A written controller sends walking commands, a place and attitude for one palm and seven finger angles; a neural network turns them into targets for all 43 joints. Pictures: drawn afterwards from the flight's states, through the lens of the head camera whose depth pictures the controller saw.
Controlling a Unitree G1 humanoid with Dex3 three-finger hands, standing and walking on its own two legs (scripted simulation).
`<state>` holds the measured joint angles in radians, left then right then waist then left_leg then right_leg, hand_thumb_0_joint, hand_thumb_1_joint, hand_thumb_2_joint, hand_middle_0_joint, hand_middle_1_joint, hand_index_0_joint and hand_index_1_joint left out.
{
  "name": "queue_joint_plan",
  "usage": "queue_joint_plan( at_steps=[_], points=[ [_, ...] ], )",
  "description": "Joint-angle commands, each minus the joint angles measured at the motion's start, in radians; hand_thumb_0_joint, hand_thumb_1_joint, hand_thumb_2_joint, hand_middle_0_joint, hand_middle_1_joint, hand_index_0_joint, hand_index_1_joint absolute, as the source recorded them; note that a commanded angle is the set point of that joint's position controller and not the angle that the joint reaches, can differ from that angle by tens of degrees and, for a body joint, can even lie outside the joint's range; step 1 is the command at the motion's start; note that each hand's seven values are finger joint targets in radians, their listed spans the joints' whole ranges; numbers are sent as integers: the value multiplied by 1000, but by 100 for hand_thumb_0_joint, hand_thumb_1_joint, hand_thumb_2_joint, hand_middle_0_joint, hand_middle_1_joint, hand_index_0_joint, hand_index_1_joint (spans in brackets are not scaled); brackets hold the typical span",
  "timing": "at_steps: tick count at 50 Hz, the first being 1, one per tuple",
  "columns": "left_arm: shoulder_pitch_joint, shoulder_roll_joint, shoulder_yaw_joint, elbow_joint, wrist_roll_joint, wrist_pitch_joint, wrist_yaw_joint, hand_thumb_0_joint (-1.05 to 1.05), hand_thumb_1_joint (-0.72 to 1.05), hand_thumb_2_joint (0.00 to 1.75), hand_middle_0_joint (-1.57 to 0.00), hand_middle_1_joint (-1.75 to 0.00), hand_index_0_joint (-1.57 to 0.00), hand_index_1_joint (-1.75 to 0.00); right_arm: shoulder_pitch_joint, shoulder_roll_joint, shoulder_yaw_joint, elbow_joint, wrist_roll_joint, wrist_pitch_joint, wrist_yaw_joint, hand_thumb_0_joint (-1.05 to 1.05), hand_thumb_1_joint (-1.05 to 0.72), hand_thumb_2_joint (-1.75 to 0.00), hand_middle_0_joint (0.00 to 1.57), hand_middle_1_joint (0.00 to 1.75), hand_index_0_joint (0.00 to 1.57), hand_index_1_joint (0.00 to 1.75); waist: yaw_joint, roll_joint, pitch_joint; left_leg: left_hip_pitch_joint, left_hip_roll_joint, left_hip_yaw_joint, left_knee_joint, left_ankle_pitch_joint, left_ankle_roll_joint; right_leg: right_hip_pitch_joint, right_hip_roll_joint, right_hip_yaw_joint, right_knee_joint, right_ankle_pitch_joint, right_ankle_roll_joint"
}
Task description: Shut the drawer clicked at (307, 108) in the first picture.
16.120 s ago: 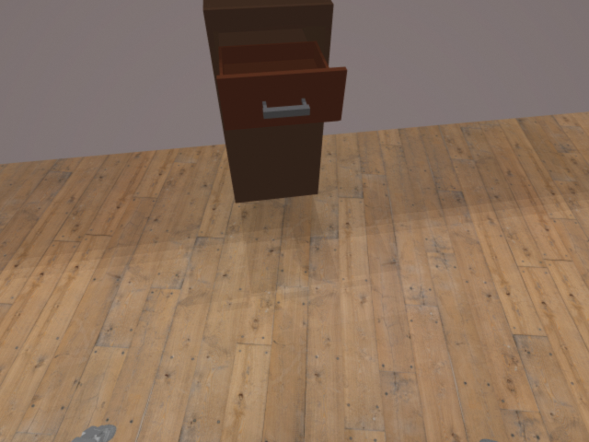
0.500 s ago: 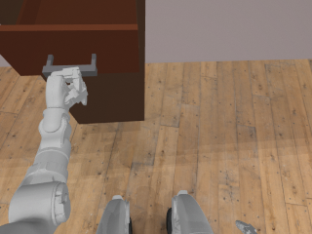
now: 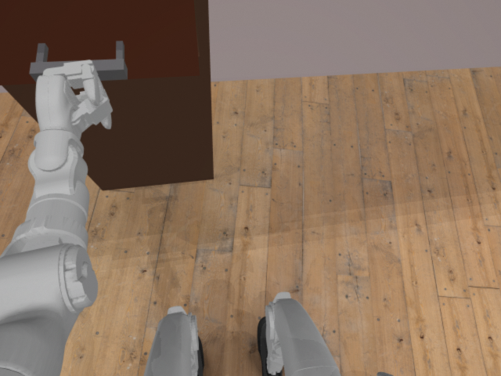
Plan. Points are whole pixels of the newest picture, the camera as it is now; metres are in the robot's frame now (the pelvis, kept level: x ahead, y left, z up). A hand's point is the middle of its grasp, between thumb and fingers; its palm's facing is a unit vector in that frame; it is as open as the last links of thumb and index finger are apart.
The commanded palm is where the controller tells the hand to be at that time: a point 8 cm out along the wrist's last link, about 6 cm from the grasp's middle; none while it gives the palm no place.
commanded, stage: push the drawer shut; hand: left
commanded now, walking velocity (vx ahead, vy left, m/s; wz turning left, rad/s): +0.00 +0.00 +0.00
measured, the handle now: (81, 60) +0.60 +0.21 +0.05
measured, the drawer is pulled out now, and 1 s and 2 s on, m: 0.05 0.00 0.00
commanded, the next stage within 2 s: pull the fist back off the drawer in 0.74 s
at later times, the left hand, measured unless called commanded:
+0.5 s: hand (105, 73) +0.57 +0.18 +0.04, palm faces +0.05 -1.00 -0.04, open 3.1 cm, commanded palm +0.57 +0.21 +0.05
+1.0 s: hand (96, 70) +0.58 +0.19 +0.04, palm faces +0.05 -1.00 -0.05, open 3.1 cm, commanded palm +0.59 +0.20 +0.05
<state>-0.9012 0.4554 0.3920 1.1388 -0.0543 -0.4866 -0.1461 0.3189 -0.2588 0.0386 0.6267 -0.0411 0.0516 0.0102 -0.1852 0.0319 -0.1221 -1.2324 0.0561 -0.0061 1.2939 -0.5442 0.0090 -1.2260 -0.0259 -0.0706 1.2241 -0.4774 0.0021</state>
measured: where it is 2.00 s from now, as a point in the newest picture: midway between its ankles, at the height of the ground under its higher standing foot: (232, 375)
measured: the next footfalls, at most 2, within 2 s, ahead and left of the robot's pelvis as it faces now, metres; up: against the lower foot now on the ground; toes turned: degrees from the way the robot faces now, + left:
none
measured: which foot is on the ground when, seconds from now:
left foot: down 0.00-1.00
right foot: down 0.00-1.00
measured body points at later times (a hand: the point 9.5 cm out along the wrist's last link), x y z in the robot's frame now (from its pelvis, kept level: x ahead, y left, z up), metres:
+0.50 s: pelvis +0.00 +0.00 -0.01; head +0.20 +0.03 +0.39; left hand +0.57 +0.23 +0.05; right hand -0.02 -0.25 -0.12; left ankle +0.02 +0.11 -0.62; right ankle +0.05 -0.13 -0.62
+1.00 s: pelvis -0.03 +0.01 -0.03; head +0.18 +0.05 +0.36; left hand +0.57 +0.25 +0.05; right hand -0.05 -0.25 -0.12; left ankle +0.02 +0.11 -0.62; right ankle +0.05 -0.13 -0.62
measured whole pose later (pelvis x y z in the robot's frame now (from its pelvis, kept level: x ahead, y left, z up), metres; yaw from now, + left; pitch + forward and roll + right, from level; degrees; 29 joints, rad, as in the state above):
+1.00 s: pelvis -0.03 +0.01 -0.03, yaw -1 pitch +33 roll -7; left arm -1.31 0.72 0.36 1.35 0.06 -0.34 -0.14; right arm 0.36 -0.26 0.12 0.63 -0.07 0.00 0.00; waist -0.31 0.03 -0.10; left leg -1.48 0.05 -0.07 1.40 -0.51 0.02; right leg -1.42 -0.02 -0.12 1.27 -0.43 0.00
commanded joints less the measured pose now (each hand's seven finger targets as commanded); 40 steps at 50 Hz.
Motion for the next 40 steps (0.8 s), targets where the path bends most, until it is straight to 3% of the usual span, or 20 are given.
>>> queue_joint_plan(
  at_steps=[1,3,6,7,10,13,18,20,21,27,28,30,31,40],
  points=[
    [-532,236,18,-210,5,-62,18,0,90,90,-140,-160,-140,-160,181,-186,-66,-36,-6,-2,-7,0,-90,-90,20,30,20,30,-45,143,-558,397,-33,-66,-143,330,16,224,54,29,-136,198,-20],
    [-570,242,14,-192,15,-53,28,0,90,90,-140,-160,-140,-160,189,-186,-64,-32,-8,1,-6,0,-90,-90,20,30,20,30,-62,129,-540,373,-32,-66,-139,315,20,222,55,30,-140,192,-17],
    [-602,306,51,-192,30,-50,31,0,90,90,-140,-160,-140,-160,206,-192,-60,-30,-14,6,-7,0,-90,-90,20,30,20,30,-59,154,-581,384,-30,-71,-128,350,19,227,56,29,-128,213,-20],
    [-605,281,28,-186,33,-46,28,0,90,90,-140,-160,-140,-160,206,-189,-59,-33,-14,8,-5,0,-90,-90,20,30,20,30,-65,163,-592,390,-32,-73,-126,355,19,222,57,28,-128,214,-20],
    [-638,295,30,-158,37,-35,27,0,90,90,-140,-160,-140,-160,215,-192,-54,-29,-16,12,-2,0,-90,-90,20,30,20,30,-78,180,-568,386,-28,-76,-121,353,19,193,59,26,-129,206,-21],
    [-681,355,54,-131,50,-18,27,0,90,90,-140,-160,-140,-160,224,-198,-46,-28,-18,15,-4,0,-90,-90,20,30,20,30,-92,170,-561,334,-26,-75,-110,321,25,202,61,29,-128,191,-18],
    [-713,380,62,-129,61,-3,22,0,90,90,-140,-160,-140,-160,246,-200,-42,-29,-26,20,2,0,-90,-90,20,30,20,30,-93,223,-605,370,-21,-82,-96,380,22,184,62,23,-115,222,-21],
    [-730,369,49,-119,65,6,19,0,90,90,-140,-160,-140,-160,256,-202,-42,-27,-26,24,5,0,-90,-90,20,30,20,30,-110,215,-612,384,-17,-93,-90,398,22,161,65,17,-110,229,-21],
    [-746,393,63,-128,65,9,19,0,90,90,-140,-160,-140,-160,261,-204,-41,-24,-28,25,4,0,-90,-90,20,30,20,30,-111,227,-613,383,-15,-91,-87,406,23,163,65,19,-112,237,-20],
    [-848,433,70,-129,75,25,27,0,90,90,-140,-160,-140,-160,280,-206,-36,-11,-29,24,1,0,-90,-90,20,30,20,30,-137,223,-607,352,-16,-94,-79,356,27,153,69,19,-119,203,-17],
    [-862,403,37,-112,77,31,26,0,90,90,-140,-160,-140,-160,276,-203,-33,-9,-26,21,2,0,-90,-90,20,30,20,30,-150,245,-580,334,-19,-90,-80,323,29,137,70,23,-127,181,-17],
    [-918,420,39,-123,77,29,31,0,90,90,-140,-160,-140,-160,283,-208,-30,-1,-29,13,-1,0,-90,-90,20,30,20,30,-165,249,-585,340,-18,-99,-80,304,30,116,69,19,-124,164,-16],
    [-914,448,53,-111,84,31,31,0,90,90,-140,-160,-140,-160,284,-210,-28,-2,-30,11,-3,0,-90,-90,20,30,20,30,-160,262,-591,334,-19,-101,-78,300,29,113,69,18,-120,159,-19],
    [-1023,437,-17,-83,92,54,35,0,90,90,-140,-160,-140,-160,278,-223,-9,6,-29,-26,-18,0,-90,-90,20,30,20,30,-210,321,-552,312,-16,-121,-87,175,30,13,68,12,-115,78,-22]
  ],
)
